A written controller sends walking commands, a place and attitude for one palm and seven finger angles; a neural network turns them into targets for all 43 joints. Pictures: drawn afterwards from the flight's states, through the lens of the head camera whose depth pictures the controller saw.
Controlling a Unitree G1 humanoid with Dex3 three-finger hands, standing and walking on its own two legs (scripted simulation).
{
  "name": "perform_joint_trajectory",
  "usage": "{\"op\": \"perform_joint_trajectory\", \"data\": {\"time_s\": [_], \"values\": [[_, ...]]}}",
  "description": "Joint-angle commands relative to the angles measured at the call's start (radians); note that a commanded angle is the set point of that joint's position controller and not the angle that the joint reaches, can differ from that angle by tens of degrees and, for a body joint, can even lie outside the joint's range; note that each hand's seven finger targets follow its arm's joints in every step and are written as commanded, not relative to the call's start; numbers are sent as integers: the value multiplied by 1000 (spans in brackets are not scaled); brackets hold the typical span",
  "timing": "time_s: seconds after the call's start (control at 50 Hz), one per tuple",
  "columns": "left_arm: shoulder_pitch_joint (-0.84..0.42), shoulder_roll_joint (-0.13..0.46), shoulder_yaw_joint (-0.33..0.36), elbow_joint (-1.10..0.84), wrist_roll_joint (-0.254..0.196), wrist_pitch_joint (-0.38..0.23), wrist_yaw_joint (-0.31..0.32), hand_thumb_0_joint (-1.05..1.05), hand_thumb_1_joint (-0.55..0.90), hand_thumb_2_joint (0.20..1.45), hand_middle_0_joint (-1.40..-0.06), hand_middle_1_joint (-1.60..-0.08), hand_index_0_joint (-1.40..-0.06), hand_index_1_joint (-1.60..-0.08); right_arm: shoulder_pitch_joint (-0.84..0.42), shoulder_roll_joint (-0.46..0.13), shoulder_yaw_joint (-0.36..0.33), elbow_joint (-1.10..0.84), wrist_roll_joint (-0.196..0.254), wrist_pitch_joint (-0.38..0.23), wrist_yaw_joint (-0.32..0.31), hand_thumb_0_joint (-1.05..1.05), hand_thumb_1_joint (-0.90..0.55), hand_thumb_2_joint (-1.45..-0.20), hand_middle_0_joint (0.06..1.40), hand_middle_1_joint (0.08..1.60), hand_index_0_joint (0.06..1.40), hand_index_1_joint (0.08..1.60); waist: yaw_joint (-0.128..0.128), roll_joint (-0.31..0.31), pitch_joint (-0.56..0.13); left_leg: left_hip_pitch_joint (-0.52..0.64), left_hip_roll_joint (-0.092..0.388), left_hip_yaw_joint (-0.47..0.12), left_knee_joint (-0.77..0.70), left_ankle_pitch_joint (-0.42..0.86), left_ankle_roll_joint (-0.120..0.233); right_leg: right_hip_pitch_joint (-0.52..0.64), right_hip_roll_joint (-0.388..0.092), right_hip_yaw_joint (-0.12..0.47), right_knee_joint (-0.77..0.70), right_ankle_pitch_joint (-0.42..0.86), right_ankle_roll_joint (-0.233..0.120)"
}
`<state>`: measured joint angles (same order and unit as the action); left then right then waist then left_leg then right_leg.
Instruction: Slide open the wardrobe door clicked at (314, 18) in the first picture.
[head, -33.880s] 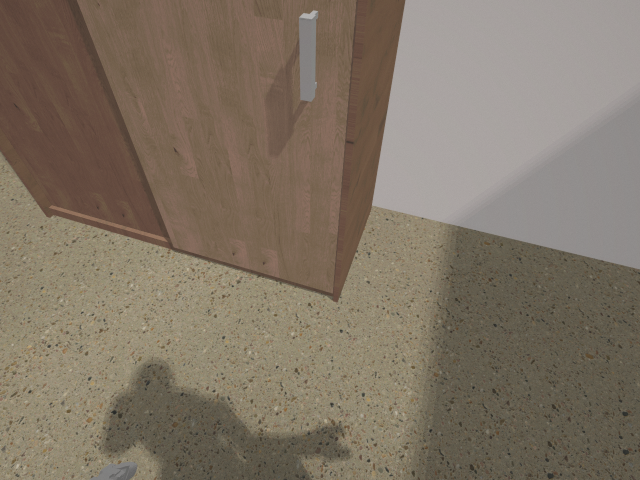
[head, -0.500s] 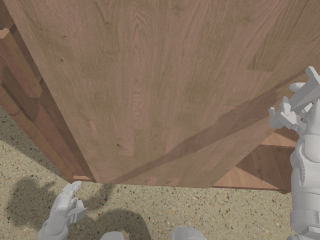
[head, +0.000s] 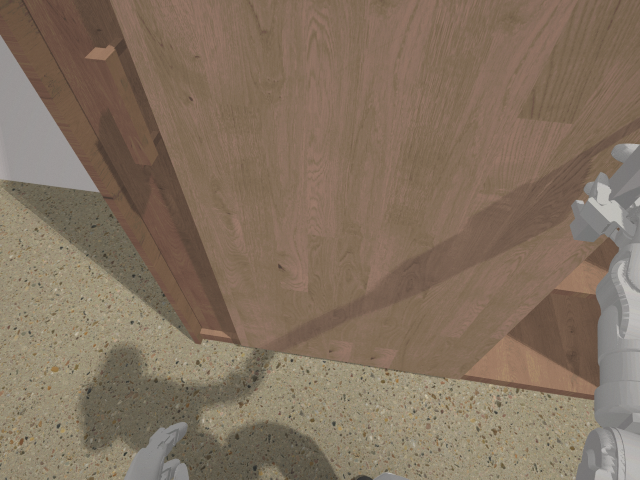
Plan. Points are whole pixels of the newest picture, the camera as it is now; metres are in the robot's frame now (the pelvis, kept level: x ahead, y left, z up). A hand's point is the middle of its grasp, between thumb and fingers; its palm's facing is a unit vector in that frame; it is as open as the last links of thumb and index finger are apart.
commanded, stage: stop walking and hold the door there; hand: right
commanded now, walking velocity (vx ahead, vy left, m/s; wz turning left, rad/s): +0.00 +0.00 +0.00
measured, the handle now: (615, 179) +0.45 -0.32 +0.14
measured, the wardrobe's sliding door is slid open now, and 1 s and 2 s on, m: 0.51 0.51 0.51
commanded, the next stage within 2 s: none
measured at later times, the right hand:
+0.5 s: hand (598, 204) +0.41 -0.29 +0.14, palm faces +0.43 +0.89 -0.16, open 6.1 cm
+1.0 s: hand (601, 210) +0.41 -0.29 +0.14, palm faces +0.23 +0.96 -0.15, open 6.0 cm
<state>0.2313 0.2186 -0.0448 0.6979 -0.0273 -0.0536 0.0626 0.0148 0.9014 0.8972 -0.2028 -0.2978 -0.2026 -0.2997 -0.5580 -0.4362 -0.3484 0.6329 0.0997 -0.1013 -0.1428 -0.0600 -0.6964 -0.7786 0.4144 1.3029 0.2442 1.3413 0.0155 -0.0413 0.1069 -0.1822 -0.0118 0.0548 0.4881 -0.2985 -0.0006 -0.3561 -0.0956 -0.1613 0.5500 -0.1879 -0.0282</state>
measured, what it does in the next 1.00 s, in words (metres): steps to the right: right foot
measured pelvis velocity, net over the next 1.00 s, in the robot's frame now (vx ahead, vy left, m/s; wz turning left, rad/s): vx -0.05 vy -0.09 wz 0.01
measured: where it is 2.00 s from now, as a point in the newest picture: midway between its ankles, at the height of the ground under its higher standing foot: outside the picture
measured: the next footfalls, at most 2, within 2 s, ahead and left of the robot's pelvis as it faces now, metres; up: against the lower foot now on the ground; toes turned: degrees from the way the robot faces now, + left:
right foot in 0.72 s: +0.07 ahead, -0.18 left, +0.00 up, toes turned -1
left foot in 1.08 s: -0.06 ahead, +0.01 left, +0.00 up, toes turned +4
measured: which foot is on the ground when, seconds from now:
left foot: down 0.00-0.74, up 0.76-1.00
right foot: down 0.00-0.54, up 0.56-0.70, down 0.72-1.00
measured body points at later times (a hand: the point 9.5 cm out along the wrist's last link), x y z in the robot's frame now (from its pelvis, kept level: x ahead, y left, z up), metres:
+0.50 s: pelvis -0.01 -0.01 +0.00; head +0.00 +0.00 +0.45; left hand +0.07 +0.28 -0.11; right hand +0.38 -0.33 +0.15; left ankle -0.03 +0.12 -0.73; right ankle +0.07 -0.10 -0.73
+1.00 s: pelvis -0.05 -0.09 +0.00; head +0.01 -0.10 +0.44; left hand +0.09 +0.12 -0.12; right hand +0.39 -0.34 +0.15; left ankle -0.08 +0.01 -0.70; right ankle +0.03 -0.18 -0.73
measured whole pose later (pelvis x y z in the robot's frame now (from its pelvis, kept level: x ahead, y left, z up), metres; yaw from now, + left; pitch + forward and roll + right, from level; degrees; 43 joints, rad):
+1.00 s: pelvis -0.05 -0.09 +0.00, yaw +0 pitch +1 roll +1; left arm 0.17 0.17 -0.06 0.68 -0.03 -0.05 0.07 0.01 0.90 0.90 -0.20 -0.30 -0.20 -0.30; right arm -0.81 -0.36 -0.18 0.82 0.06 -0.16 -0.08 -0.08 -0.71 -0.76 0.45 1.40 0.27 1.40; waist 0.00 0.00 0.14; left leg -0.35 -0.01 0.06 0.83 -0.49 -0.03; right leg -0.40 -0.04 -0.14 0.53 -0.15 -0.06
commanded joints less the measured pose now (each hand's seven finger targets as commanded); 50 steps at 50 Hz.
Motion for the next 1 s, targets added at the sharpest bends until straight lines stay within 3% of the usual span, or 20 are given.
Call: {"op": "perform_joint_trajectory", "data": {"time_s": [0.0, 0.04, 0.1, 0.18, 0.24, 0.28, 0.38, 0.46, 0.5, 0.54, 0.6, 0.64, 0.68, 0.7, 0.72, 0.74, 0.76, 0.82, 0.9, 0.98], "values": [[-33, 194, 79, -122, -21, -37, 41, 0, 900, 900, -200, -300, -200, -300, -369, -236, 45, -194, -57, -80, 31, 0, -900, -900, 450, 1400, 450, 1400, 2, 85, -479, 117, 169, -136, -11, 591, 24, 242, -72, 125, -6, 286, 24], [-17, 199, 79, -117, -19, -28, 48, 0, 900, 900, -200, -300, -200, -300, -353, -291, -9, -110, -63, -79, 27, 0, -900, -900, 450, 1400, 450, 1400, -3, 44, -470, 66, 150, -119, -12, 497, 10, 259, -86, 136, -29, 293, 11], [-13, 213, 80, -103, -17, -22, 54, 0, 900, 900, -200, -300, -200, -300, -396, -256, 45, -68, -60, -88, 38, 0, -900, -900, 450, 1400, 450, 1400, 4, -68, -420, -18, 98, -81, -25, 229, -4, 274, -118, 173, -90, 205, -5], [-3, 221, 79, -103, -13, -23, 55, 0, 900, 900, -200, -300, -200, -300, -402, -233, 64, 25, -65, -95, 39, 0, -900, -900, 450, 1400, 450, 1400, 3, -124, -320, -67, 61, -62, -33, -10, 2, 185, -145, 221, -192, -72, -13], [15, 233, 85, -97, -12, -20, 60, 0, 900, 900, -200, -300, -200, -300, -404, -291, 23, 65, -71, -102, 34, 0, -900, -900, 450, 1400, 450, 1400, -1, -115, -309, -54, 59, -62, -37, -19, 8, 159, -144, 230, -220, -128, -13], [21, 227, 84, -101, -13, -22, 58, 0, 900, 900, -200, -300, -200, -300, -409, -237, 68, 81, -68, -104, 42, 0, -900, -900, 450, 1400, 450, 1400, 3, -116, -304, -61, 63, -66, -48, -8, 10, 168, -134, 205, -213, -131, -5], [43, 236, 93, -90, -17, -24, 60, 0, 900, 900, -200, -300, -200, -300, -417, -273, 43, 113, -69, -113, 49, 0, -900, -900, 450, 1400, 450, 1400, 6, -36, -349, -67, 90, -103, -71, 124, 9, 231, -109, 161, -123, 49, 7], [40, 235, 100, -90, -22, -3, 57, 0, 900, 900, -200, -300, -200, -300, -421, -296, 41, 130, -76, -113, 48, 0, -900, -900, 450, 1400, 450, 1400, 5, 14, -351, -16, 227, -203, -72, 371, 39, 171, -57, 115, 0, 135, 32], [37, 234, 102, -81, -25, 17, 58, 0, 900, 900, -200, -300, -200, -300, -410, -313, 36, 169, -77, -112, 45, 0, -900, -900, 450, 1400, 450, 1400, 1, 81, -324, 30, 316, -260, -79, 492, 71, 84, -17, 113, 77, 44, 47], [12, 230, 103, -90, -22, 29, 51, 0, 900, 900, -200, -300, -200, -300, -415, -329, 8, 183, -87, -112, 43, 0, -900, -900, 450, 1400, 450, 1400, -24, 161, -282, 92, 400, -313, -85, 610, 114, -55, 23, 148, 182, -196, 55], [-8, 224, 104, -80, -22, 18, 49, 0, 900, 900, -200, -300, -200, -300, -463, -280, 39, 124, -82, -110, 47, 0, -900, -900, 450, 1400, 450, 1400, -22, 236, -249, 147, 450, -273, -46, 727, 136, -121, 24, 191, 205, -276, 54], [1, 220, 102, -66, -12, 19, 56, 0, 900, 900, -200, -300, -200, -300, -417, -375, -63, 152, -98, -116, 36, 0, -900, -900, 450, 1400, 450, 1400, -17, 260, -257, 99, 409, -160, 10, 790, 101, -28, 36, 147, 79, -184, 69], [-28, 200, 97, -68, -11, 25, 66, 0, 900, 900, -200, -300, -200, -300, -447, -277, 16, 92, -87, -127, 48, 0, -900, -900, 450, 1400, 450, 1400, -3, 216, -270, 28, 336, -63, 98, 747, 45, 122, 46, 89, -64, 70, 85], [-50, 206, 100, -72, -15, 25, 72, 0, 900, 900, -200, -300, -200, -300, -463, -224, 68, 51, -75, -133, 56, 0, -900, -900, 450, 1400, 450, 1400, -1, 104, -271, -31, 265, -7, 168, 631, -6, 198, -12, 110, -109, 351, 60], [-39, 227, 107, -87, -14, 24, 67, 0, 900, 900, -200, -300, -200, -300, -478, -187, 91, 1, -69, -143, 60, 0, -900, -900, 450, 1400, 450, 1400, -10, -63, -308, -109, 159, 27, 281, 305, -57, 255, -138, 254, -100, 714, -17], [-13, 217, 106, -98, -13, 19, 48, 0, 900, 900, -200, -300, -200, -300, -488, -132, 130, -33, -69, -160, 73, 0, -900, -900, 450, 1400, 450, 1400, -12, -178, -363, -184, 87, 12, 367, -169, -60, 323, -210, 314, -68, 959, -89], [36, 204, 103, -91, -3, 9, 26, 0, 900, 900, -200, -300, -200, -300, -439, -73, 158, 6, -72, -171, 89, 0, -900, -900, 450, 1400, 450, 1400, 3, -173, -401, -216, 53, 5, 435, -360, -51, 361, -225, 329, -113, 863, -123], [7, 217, 106, -89, -11, -16, 29, 0, 900, 900, -200, -300, -200, -300, -543, -21, 200, -81, -50, -166, 90, 0, -900, -900, 450, 1400, 450, 1400, 13, -16, -446, -250, 45, -28, 517, -267, -43, 390, -250, 344, -106, 708, -138], [1, 195, 81, -90, -6, -25, 28, 0, 900, 900, -200, -300, -200, -300, -619, -86, 172, -51, -55, -137, 87, 0, -900, -900, 450, 1400, 450, 1400, 9, -83, -443, -213, 46, -46, 413, -180, -31, 354, -229, 303, -133, 421, -133], [-2, 175, 58, -93, 2, -32, 28, 0, 900, 900, -200, -300, -200, -300, -674, -149, 134, -3, -59, -127, 80, 0, -900, -900, 450, 1400, 450, 1400, 3, -146, -434, -101, 29, -34, 185, -171, -12, 294, -229, 345, -170, 200, -120]]}}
